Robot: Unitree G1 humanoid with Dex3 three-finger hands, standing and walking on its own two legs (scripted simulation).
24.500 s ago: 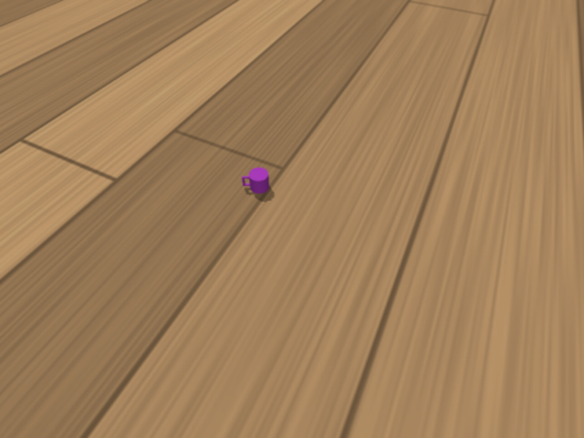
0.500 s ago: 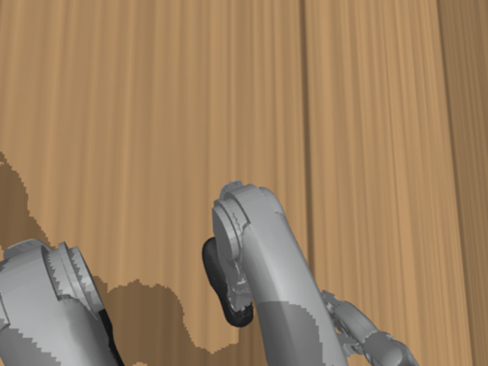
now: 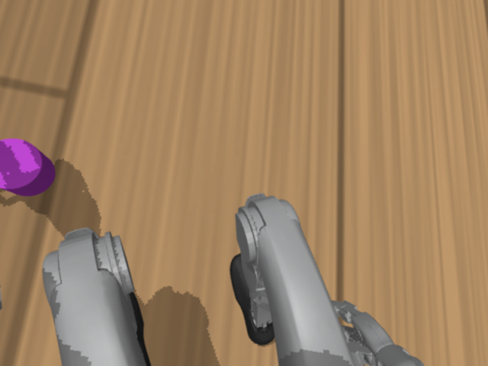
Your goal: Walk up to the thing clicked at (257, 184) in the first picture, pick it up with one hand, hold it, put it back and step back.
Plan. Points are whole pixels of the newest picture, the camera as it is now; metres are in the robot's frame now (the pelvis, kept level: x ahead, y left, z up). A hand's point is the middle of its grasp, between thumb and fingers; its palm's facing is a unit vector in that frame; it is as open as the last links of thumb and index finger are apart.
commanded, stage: withdraw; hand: left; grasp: from above
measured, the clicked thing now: (10, 171) +0.45 +0.34 -0.29
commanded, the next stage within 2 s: home in 0.52 s
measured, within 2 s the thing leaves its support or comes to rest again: neither
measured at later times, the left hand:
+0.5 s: hand out of the picture +0.44 +0.33 -0.14, palm faces -0.50 -0.08 -0.86, open 14.0 cm
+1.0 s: hand out of the picture +0.41 +0.33 -0.06, palm faces -0.36 -0.31 -0.88, open 11.6 cm
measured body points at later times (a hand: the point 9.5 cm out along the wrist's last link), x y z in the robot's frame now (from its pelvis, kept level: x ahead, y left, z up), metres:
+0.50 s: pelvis -0.02 +0.00 +0.02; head +0.22 +0.10 +0.39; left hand +0.46 +0.33 -0.09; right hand +0.05 -0.28 -0.06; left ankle +0.07 +0.14 -0.29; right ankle +0.10 -0.13 -0.29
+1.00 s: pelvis +0.00 +0.00 +0.06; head +0.21 +0.07 +0.46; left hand +0.43 +0.34 -0.01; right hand +0.09 -0.25 -0.06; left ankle +0.07 +0.14 -0.29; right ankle +0.10 -0.14 -0.29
